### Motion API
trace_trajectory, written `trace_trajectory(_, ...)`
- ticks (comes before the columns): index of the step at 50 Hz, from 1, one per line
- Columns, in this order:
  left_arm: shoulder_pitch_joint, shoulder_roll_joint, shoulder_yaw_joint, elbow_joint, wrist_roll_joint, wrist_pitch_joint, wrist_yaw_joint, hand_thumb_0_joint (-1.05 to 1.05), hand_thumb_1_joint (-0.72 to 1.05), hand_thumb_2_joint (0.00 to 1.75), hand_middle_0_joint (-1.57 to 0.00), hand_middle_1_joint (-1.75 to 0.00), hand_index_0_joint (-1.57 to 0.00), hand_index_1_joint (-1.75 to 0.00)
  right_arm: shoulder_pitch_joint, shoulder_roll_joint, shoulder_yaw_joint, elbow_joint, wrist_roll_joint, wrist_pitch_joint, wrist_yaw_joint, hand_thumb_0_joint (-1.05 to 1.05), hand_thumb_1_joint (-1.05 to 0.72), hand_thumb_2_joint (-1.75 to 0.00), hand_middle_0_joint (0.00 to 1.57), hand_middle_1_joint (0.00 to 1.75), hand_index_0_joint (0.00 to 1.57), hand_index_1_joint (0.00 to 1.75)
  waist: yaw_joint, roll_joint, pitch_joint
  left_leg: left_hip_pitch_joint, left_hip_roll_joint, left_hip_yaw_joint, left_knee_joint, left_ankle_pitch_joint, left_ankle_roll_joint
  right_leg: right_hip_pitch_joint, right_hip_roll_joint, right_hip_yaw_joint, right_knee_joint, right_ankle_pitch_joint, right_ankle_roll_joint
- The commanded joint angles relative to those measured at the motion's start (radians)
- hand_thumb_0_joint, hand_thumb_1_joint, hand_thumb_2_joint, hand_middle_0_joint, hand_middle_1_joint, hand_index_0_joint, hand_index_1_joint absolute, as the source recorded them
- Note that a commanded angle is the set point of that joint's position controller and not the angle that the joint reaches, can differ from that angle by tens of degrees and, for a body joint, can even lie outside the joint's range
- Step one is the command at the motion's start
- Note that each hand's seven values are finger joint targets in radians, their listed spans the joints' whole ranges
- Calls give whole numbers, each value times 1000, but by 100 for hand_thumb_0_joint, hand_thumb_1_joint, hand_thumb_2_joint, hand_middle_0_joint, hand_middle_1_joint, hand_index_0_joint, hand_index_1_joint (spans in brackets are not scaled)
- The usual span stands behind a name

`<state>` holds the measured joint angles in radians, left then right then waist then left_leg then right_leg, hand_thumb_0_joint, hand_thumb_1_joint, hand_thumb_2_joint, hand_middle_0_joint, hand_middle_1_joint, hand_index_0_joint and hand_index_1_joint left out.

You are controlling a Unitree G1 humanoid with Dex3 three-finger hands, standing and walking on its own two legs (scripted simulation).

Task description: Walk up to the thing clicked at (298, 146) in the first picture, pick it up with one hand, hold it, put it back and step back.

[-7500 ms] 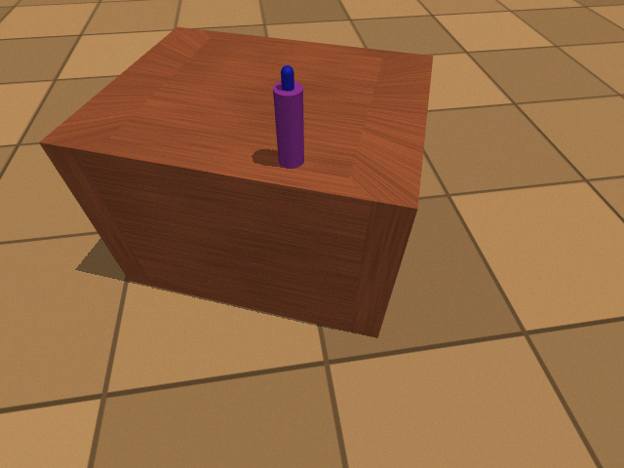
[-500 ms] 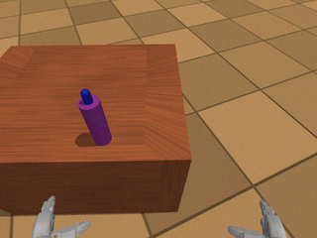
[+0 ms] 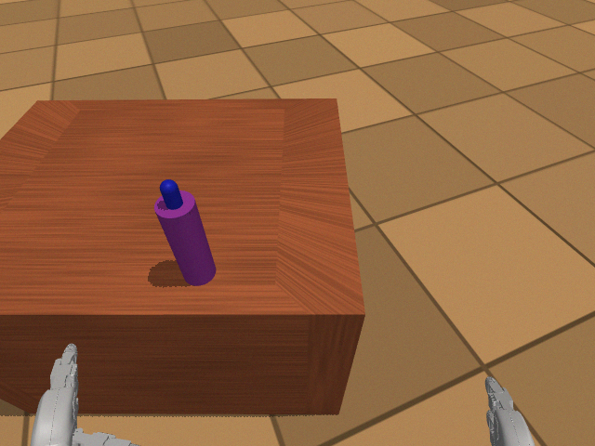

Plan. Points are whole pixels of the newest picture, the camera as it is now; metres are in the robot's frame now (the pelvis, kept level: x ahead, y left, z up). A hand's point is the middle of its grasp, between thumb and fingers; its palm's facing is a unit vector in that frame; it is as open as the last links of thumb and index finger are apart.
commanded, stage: rise first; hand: left
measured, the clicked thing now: (185, 233) +0.46 +0.22 -0.01
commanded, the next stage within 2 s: go down in 0.62 s
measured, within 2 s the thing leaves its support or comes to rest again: neither
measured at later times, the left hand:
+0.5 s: hand (95, 415) +0.17 +0.26 +0.00, palm faces +0.32 -0.88 -0.37, open 17.6 cm
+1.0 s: hand (74, 384) +0.19 +0.29 +0.02, palm faces +0.37 -0.89 -0.28, open 17.6 cm
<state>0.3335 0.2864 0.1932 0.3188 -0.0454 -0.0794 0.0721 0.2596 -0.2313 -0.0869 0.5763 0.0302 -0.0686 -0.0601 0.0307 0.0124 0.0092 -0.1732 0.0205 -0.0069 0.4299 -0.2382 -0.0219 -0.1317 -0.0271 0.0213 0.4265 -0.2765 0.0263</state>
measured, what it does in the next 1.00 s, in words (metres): stands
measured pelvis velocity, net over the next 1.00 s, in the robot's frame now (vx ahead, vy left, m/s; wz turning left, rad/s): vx -0.02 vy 0.00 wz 0.03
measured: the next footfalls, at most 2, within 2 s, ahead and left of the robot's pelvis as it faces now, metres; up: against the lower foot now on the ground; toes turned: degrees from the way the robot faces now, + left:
none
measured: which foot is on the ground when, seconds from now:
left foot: down 0.00-1.00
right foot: down 0.00-1.00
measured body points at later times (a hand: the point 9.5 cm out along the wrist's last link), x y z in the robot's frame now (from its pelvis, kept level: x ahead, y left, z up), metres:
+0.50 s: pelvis -0.01 +0.00 +0.00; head -0.01 -0.02 +0.45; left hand +0.14 +0.31 +0.02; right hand +0.15 -0.26 -0.09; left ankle +0.00 +0.13 -0.74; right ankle -0.03 -0.14 -0.74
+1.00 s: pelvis -0.02 +0.00 -0.01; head -0.02 +0.00 +0.44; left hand +0.17 +0.34 +0.04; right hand +0.15 -0.25 -0.09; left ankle +0.00 +0.13 -0.74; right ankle -0.03 -0.14 -0.74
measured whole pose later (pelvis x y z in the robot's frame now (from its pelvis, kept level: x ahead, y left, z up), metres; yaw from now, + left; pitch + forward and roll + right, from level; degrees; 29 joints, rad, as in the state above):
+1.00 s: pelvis -0.02 +0.00 -0.01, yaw +2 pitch -1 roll +0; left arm 0.23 0.32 0.35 0.28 -0.10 -0.23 -0.05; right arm 0.22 -0.21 -0.10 0.64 0.01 -0.10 -0.04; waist 0.03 0.01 0.01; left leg -0.27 0.02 -0.04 0.53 -0.25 -0.03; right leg -0.21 -0.03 -0.01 0.52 -0.30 0.02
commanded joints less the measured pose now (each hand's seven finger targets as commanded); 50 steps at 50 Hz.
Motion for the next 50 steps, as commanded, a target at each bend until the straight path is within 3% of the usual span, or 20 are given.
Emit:
trace_trajectory(1,-46,189,94,-238,0,-68,6,0,-53,3,-2,-3,-2,-4,-54,-141,-62,-142,-1,-46,-5,0,57,-3,5,5,5,5,-1,32,-73,54,-13,47,-47,261,16,-11,30,-70,-49,265,-33)
trace_trajectory(4,-48,195,102,-262,0,-72,4,0,-54,4,-3,-3,-2,-4,-98,-175,-84,-175,-4,-48,-9,0,56,-3,5,5,5,5,-4,20,-85,68,-17,49,-43,268,17,-11,27,-65,-49,273,-29)
trace_trajectory(13,-16,197,124,-308,2,-91,1,0,-56,5,-4,-4,-3,-5,-86,-160,-82,-154,-11,-51,-10,0,54,-4,5,5,5,5,2,2,-79,65,-17,48,-50,225,21,-8,29,-67,-59,229,-28)
trace_trajectory(14,-9,184,112,-304,2,-94,-2,0,-57,5,-4,-5,-3,-5,-71,-120,-52,-99,-9,-48,-6,0,53,-4,5,5,5,5,8,24,-45,51,-19,50,-55,207,21,-19,27,-68,-62,210,-30)
trace_trajectory(17,-15,207,136,-330,0,-101,0,0,-56,5,-4,-4,-3,-5,-95,-171,-94,-150,-11,-54,-12,0,54,-4,5,5,5,5,0,9,-68,58,-21,50,-54,200,23,-15,23,-65,-69,208,-27)
trace_trajectory(19,-2,186,124,-343,3,-107,-4,0,-57,6,-4,-5,-3,-6,-63,-109,-51,-97,-10,-53,-6,0,54,-4,5,5,5,5,9,36,-54,57,-22,51,-58,191,22,-23,23,-66,-67,199,-30)
trace_trajectory(21,-2,197,137,-339,0,-113,-5,0,-57,6,-4,-5,-3,-6,-89,-175,-99,-134,-11,-60,-12,0,53,-4,5,5,5,5,-3,3,-56,65,-18,46,-59,190,22,-28,28,-68,-65,194,-29)
trace_trajectory(23,-4,195,138,-356,2,-117,-7,0,-57,6,-4,-5,-3,-6,-67,-121,-59,-105,-12,-59,-7,0,54,-4,5,5,5,5,4,11,-53,63,-21,48,-55,196,24,-24,23,-67,-67,204,-27)
trace_trajectory(26,0,204,142,-359,1,-123,-7,0,-57,6,-4,-5,-3,-6,-91,-147,-79,-105,-12,-63,-8,0,53,-5,5,5,5,5,7,7,-45,54,-24,48,-57,183,26,-28,22,-68,-69,191,-26)
trace_trajectory(31,11,199,147,-378,2,-139,-9,0,-58,7,-4,-5,-3,-6,-86,-112,-52,-119,-11,-67,-5,0,54,-5,5,5,5,5,8,6,-52,56,-27,50,-55,180,29,-19,16,-65,-73,191,-24)
trace_trajectory(34,1,221,167,-392,0,-148,-7,0,-58,7,-4,-5,-3,-6,-88,-150,-82,-116,-13,-66,-9,0,54,-5,5,5,5,5,6,5,-52,60,-28,46,-59,178,28,-24,16,-67,-73,186,-25)
trace_trajectory(36,9,202,153,-398,1,-149,-10,0,-58,8,-4,-5,-2,-6,-92,-105,-48,-100,-10,-67,-3,0,54,-5,5,5,5,5,18,32,-32,48,-29,47,-64,165,25,-30,17,-69,-73,170,-28)
trace_trajectory(37,4,210,164,-400,0,-153,-9,0,-61,0,-7,-5,-8,-5,-88,-142,-79,-109,-12,-71,-6,0,51,-5,5,5,5,5,5,24,-32,50,-24,45,-67,149,25,-33,23,-72,-72,154,-29)
trace_trajectory(38,-67,69,89,-458,-17,-180,-36,0,-61,3,-7,-8,-7,-8,-148,-73,-21,-106,-24,-77,13,0,49,-6,5,5,5,5,3,4,-51,3,-26,35,-22,119,22,-62,27,-66,-47,118,-24)
trace_trajectory(40,-57,192,211,-386,-24,-176,-41,0,-61,3,-7,-8,-7,-9,-132,-154,-85,-111,-25,-79,6,0,49,-5,5,5,5,5,-1,-27,-60,0,-29,35,-15,102,25,-68,26,-64,-50,102,-19)
trace_trajectory(41,-65,196,206,-363,-16,-180,-50,0,-61,4,-7,-9,-7,-9,-93,-129,-72,-99,-25,-75,9,0,50,-5,5,5,5,5,-10,-27,-49,-10,-28,36,-13,81,29,-72,22,-59,-51,91,-18)
trace_trajectory(42,-105,199,197,-368,-15,-188,-59,0,-61,3,-7,-9,-8,-9,-117,-69,-12,-99,-21,-71,17,0,50,-5,5,5,5,5,1,-13,-48,-22,-31,35,-9,73,28,-83,18,-58,-49,78,-20)
trace_trajectory(45,-232,262,255,-316,-35,-210,-83,0,-58,5,-6,-9,-7,-8,-100,-149,-83,-111,-23,-74,6,0,53,-4,5,5,5,5,-39,-19,-72,-25,-33,32,14,64,27,-114,18,-56,-25,86,-16)
trace_trajectory(46,-255,292,285,-278,-44,-219,-93,0,-59,5,-6,-8,-7,-8,-94,-141,-78,-80,-24,-70,5,0,53,-4,5,5,5,5,-28,-14,-81,-38,-33,29,22,65,28,-117,13,-55,-18,89,-17)
trace_trajectory(50,-447,337,309,-178,-108,-263,-175,0,-56,6,-5,-7,-6,-7,-152,-123,-53,-73,-11,-81,-2,0,52,-5,5,5,5,5,-51,-4,-129,-63,-33,20,71,64,34,-153,-1,-38,21,107,-13)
